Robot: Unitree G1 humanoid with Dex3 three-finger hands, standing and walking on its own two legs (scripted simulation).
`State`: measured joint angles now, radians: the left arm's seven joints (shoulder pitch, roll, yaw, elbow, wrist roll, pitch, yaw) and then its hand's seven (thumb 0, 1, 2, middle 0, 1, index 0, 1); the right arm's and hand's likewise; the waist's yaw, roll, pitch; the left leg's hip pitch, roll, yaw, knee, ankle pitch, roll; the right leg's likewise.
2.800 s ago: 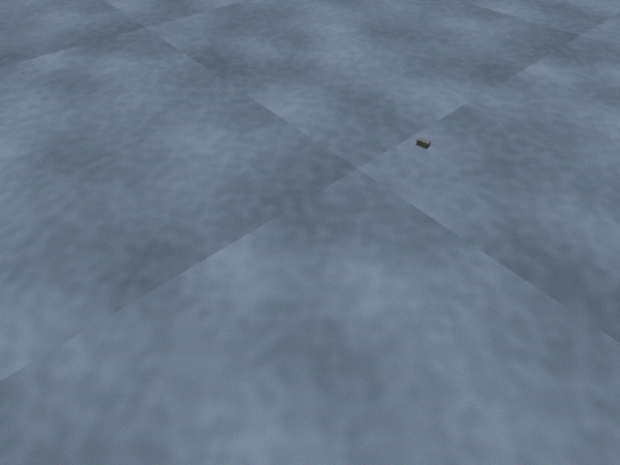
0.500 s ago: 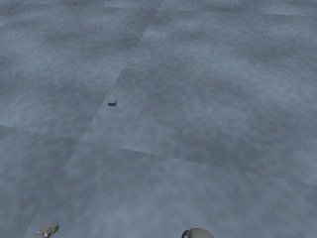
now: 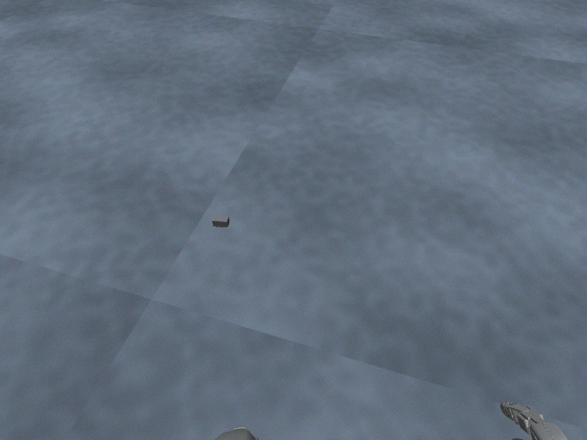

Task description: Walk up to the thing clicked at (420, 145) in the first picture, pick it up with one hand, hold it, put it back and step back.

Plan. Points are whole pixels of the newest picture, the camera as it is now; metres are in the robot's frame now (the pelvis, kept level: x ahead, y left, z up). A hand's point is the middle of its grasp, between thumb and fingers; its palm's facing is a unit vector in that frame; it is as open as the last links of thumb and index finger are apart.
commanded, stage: walk up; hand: left
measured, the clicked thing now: (220, 220) +1.08 +0.36 -0.74
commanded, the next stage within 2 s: none
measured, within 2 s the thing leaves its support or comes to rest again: neither
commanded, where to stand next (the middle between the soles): +0.70 +0.15 m, yaw -4 degrees
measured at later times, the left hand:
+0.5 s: hand (148, 319) +0.32 +0.27 -0.10, palm faces -0.05 -0.89 -0.44, open 7.3 cm
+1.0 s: hand (114, 270) +0.44 +0.39 -0.14, palm faces -0.07 -0.91 -0.41, open 7.3 cm
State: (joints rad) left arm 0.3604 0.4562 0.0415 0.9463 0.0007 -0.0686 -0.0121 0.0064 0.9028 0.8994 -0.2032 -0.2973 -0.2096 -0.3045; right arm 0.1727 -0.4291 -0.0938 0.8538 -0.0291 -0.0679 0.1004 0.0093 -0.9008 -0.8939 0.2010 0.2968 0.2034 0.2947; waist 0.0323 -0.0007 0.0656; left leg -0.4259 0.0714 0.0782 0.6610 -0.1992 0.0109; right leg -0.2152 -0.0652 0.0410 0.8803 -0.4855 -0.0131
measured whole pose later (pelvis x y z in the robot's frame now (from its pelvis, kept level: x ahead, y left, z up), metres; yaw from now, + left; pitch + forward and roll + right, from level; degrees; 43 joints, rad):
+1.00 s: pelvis +0.39 +0.10 +0.01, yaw -2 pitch -2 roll +0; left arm 0.30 0.46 0.03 0.95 -0.01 -0.06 -0.01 0.01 0.91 0.90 -0.20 -0.30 -0.21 -0.30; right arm 0.28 -0.41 -0.07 0.84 -0.02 -0.05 0.07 0.01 -0.90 -0.89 0.20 0.30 0.20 0.29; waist -0.01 -0.03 0.07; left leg -0.30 0.05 0.08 0.61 -0.28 0.01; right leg -0.47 -0.08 -0.01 1.05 -0.40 -0.04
